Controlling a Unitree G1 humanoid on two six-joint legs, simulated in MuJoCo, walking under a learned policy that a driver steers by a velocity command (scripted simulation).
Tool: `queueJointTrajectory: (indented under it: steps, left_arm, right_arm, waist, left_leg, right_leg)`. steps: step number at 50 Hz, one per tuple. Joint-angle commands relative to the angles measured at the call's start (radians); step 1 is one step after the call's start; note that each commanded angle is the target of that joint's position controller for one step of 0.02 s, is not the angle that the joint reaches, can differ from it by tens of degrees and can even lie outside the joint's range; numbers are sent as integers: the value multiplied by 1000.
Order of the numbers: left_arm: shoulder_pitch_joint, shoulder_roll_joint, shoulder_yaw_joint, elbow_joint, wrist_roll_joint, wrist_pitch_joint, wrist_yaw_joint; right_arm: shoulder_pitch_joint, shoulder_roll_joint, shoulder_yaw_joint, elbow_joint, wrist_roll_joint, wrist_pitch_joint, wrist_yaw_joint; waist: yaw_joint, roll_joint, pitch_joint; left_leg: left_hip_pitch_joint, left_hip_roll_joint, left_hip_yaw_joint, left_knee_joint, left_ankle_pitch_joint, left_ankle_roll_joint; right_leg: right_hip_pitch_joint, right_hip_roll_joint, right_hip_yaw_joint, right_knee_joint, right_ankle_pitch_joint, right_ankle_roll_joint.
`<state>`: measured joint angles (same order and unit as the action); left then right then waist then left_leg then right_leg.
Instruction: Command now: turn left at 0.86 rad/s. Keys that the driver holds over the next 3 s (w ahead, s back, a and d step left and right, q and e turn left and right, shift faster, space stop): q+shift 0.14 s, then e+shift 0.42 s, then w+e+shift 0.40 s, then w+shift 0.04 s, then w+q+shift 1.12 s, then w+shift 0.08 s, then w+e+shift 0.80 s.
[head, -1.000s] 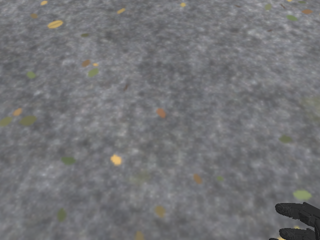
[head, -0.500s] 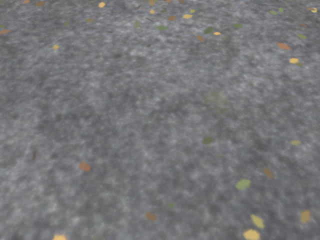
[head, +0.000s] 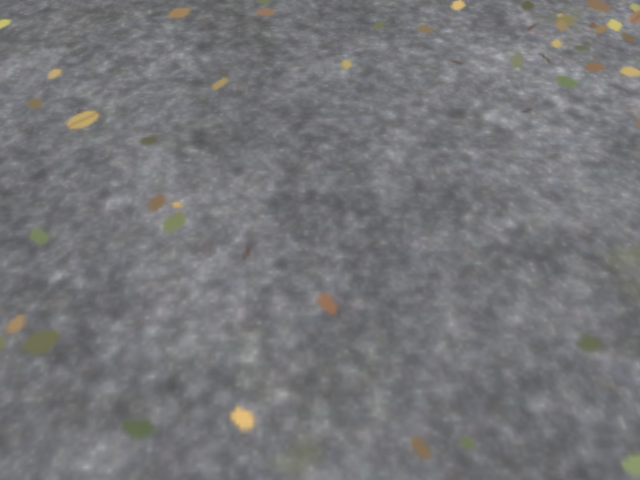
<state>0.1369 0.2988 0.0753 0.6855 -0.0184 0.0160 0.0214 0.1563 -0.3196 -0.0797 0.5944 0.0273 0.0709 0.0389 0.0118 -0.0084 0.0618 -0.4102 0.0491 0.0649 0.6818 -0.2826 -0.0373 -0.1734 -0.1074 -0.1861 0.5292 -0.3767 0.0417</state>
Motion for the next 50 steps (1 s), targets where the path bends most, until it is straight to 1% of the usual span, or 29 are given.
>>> queueJointTrajectory:
  steps: [1, 2, 3, 4, 5, 6, 7, 11, 14, 17, 19, 21, 22, 23, 24, 25, 26, 28, 29, 31, 35, 37, 38, 39, 40, 41, 42, 45, 50]
  left_arm:
    - [39, 134, 47, -26, -10, -36, -20]
    - [25, 47, 17, -89, 55, -43, -23]
    - [-59, 82, 17, -109, 56, -48, -18]
    - [-112, 121, 26, -114, 26, -45, -12]
    - [-111, 119, 27, -111, 20, -45, -4]
    - [-96, 125, 30, -96, 29, -42, 8]
    - [-78, 134, 35, -90, 35, -38, 12]
    - [38, 83, 13, -13, 22, -18, 1]
    - [32, 39, -14, -6, 19, -10, -11]
    - [0, 105, -1, -31, 5, -6, -17]
    - [4, 134, 9, -47, 0, -11, -17]
    - [42, 130, 9, -48, 4, -17, -22]
    - [53, 155, 16, -54, 8, -19, -23]
    - [63, 225, 37, -57, 5, -22, -17]
    - [106, 244, 48, -57, 4, -24, -15]
    - [185, 225, 45, -46, 26, -33, -13]
    - [184, 214, 44, -45, 34, -45, -8]
    - [89, 194, 47, -72, 2, -45, 4]
    - [92, 168, 44, -72, -22, -33, 14]
    - [125, 176, 48, -76, -27, -11, 23]
    - [43, 180, 48, -127, -21, -8, 19]
    - [-21, 128, 29, -168, -19, -5, 18]
    - [16, 48, 8, -169, -15, -9, 11]
    - [28, 9, -8, -224, -22, -25, 2]
    - [16, 51, -7, -251, -37, -41, -7]
    - [7, 106, 7, -232, -31, -41, -14]
    - [25, 119, 14, -209, -19, -40, -21]
    - [16, 91, 5, -196, -18, -47, -40]
    - [-78, 45, -17, -218, -29, -48, -51]
  right_arm:
    - [178, -178, -76, -35, -7, -2, -26]
    - [200, -335, -107, -57, -10, -10, -48]
    - [192, -293, -89, -84, -47, -41, -31]
    - [154, -248, -75, -78, -42, -62, -24]
    - [103, -217, -69, -69, -19, -70, -32]
    - [45, -189, -59, -79, 0, -64, -41]
    - [-14, -179, -51, -94, 1, -55, -52]
    - [-46, -123, -19, -88, -32, -47, -72]
    - [-48, -48, 17, -45, -53, -55, -63]
    - [-51, -99, 9, -9, -64, -62, -48]
    - [-58, -140, -4, 2, -48, -56, -55]
    - [-39, -138, -9, 18, -27, -50, -66]
    - [-23, -123, -10, 21, -25, -51, -73]
    - [-8, -96, -9, -3, -47, -57, -78]
    - [-103, -76, -5, -33, -56, -60, -82]
    - [-181, -59, -1, -63, -48, -62, -84]
    - [-165, -51, -5, -61, -36, -62, -80]
    - [-127, -49, -9, -42, -30, -61, -72]
    - [-118, -51, -10, -36, -31, -71, -64]
    - [-147, -19, -4, -40, -11, -97, -30]
    - [-59, -38, -21, -4, 11, -147, -9]
    - [110, -80, -45, 64, 13, -154, -24]
    - [205, -117, -57, 83, 8, -155, -34]
    - [187, -181, -57, 61, -38, -157, -32]
    - [111, -189, -59, 43, -53, -169, -32]
    - [77, -128, -43, 37, -31, -175, -40]
    - [85, -105, -33, 41, -21, -175, -47]
    - [156, -96, -20, 77, -37, -184, -54]
    - [254, -57, 6, 146, -60, -187, -45]
  waist:
    - [-84, 22, -181]
    - [-45, 374, -202]
    - [-112, 278, -348]
    - [-108, 166, -282]
    - [-69, 113, -210]
    - [-41, 76, -168]
    - [-9, 88, -150]
    - [2, 102, -220]
    - [-20, 137, -202]
    - [-41, 164, -96]
    - [-34, 152, -55]
    - [-16, 116, -57]
    - [-22, 53, -59]
    - [-65, -124, -74]
    - [-9, -235, -69]
    - [55, -276, -91]
    - [43, -209, -125]
    - [-9, -103, -137]
    - [-10, -81, -191]
    - [17, -146, -161]
    - [-50, -180, -109]
    - [-127, -127, -112]
    - [-139, 31, -171]
    - [-98, 167, -138]
    - [-57, 224, -71]
    - [-58, 176, -16]
    - [-57, 134, -9]
    - [-74, 95, 15]
    - [-98, 83, 100]
  left_leg:
    - [369, -37, -65, -237, 367, 118]
    - [594, 244, -508, -216, 870, 297]
    - [566, 342, -684, -283, 728, 447]
    - [512, 300, -586, -311, 604, 409]
    - [443, 233, -519, -320, 470, 347]
    - [382, 192, -479, -328, 394, 301]
    - [300, 157, -442, -334, 383, 279]
    - [235, 132, -293, -307, 499, 264]
    - [159, 121, -237, -329, 331, 250]
    - [102, 149, -258, -355, 112, 259]
    - [137, 172, -274, -323, 136, 257]
    - [194, 169, -261, -256, 209, 222]
    - [195, 126, -217, -179, 168, 174]
    - [133, 1, -98, -33, 94, 101]
    - [-5, -140, -23, 133, -50, 26]
    - [-161, -176, -103, 321, -351, 13]
    - [-201, -150, -175, 452, -377, 14]
    - [-220, -108, -201, 420, -261, 7]
    - [-184, -86, -191, 299, -197, 8]
    - [-113, -117, -137, 127, -158, -3]
    - [201, -134, -117, -176, -84, 7]
    - [503, -68, -105, -365, 89, 29]
    - [678, 112, -286, -366, -44, 64]
    - [641, 344, -650, -450, -356, 171]
    - [551, 414, -775, -503, -538, 237]
    - [525, 365, -668, -508, -506, 219]
    - [515, 309, -550, -501, -416, 183]
    - [455, 216, -288, -511, -141, 133]
    - [388, 183, -82, -552, 44, 145]
  right_leg:
    - [-113, -110, 3, 284, 519, -50]
    - [-498, 56, -7, 623, -259, 54]
    - [-561, 117, 241, 771, -345, 52]
    - [-573, 90, 283, 785, -276, 28]
    - [-574, 73, 292, 723, -185, 10]
    - [-561, 60, 295, 651, -114, 7]
    - [-499, 67, 294, 594, -57, 11]
    - [-324, 70, 222, 464, 47, 52]
    - [-183, 30, 214, 300, 100, 43]
    - [-156, 51, 180, 226, 70, 11]
    - [-188, 71, 155, 165, 50, -15]
    - [-176, 74, 161, 53, 158, -49]
    - [-156, 42, 233, -5, 358, -81]
    - [-118, -50, 414, -49, 562, -151]
    - [-67, -154, 648, -150, 561, -285]
    - [44, -226, 794, -223, 566, -372]
    - [92, -217, 775, -212, 553, -368]
    - [105, -139, 652, -163, 552, -281]
    - [120, -94, 622, -188, 286, -245]
    - [54, -56, 667, -272, -165, -248]
    - [-195, -3, 674, -278, -194, -217]
    - [-417, 83, 589, -137, -194, -126]
    - [-572, 161, 458, 171, -210, -74]
    - [-774, 174, 411, 384, -159, -62]
    - [-866, 56, 380, 547, -80, -58]
    - [-905, 31, 354, 624, -9, -50]
    - [-900, 17, 337, 682, 47, -44]
    - [-867, -9, 298, 797, 202, -39]
    - [-856, 4, 287, 720, 334, -27]
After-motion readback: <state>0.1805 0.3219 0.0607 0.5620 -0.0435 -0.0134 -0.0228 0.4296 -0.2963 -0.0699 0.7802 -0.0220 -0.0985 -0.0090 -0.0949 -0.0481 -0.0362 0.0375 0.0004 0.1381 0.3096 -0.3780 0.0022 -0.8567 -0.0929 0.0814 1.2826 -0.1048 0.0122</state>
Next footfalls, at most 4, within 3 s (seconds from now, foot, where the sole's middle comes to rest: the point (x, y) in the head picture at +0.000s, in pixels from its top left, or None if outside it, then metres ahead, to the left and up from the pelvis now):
0.02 left None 0.06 0.12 -0.77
0.42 right None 0.10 -0.10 -0.77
0.76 left None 0.11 0.15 -0.77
1.22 right None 0.41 -0.30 -0.77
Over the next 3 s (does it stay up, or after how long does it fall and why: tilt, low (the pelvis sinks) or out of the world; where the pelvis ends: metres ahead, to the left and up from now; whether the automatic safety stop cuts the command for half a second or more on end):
stays up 1.73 -0.03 -0.04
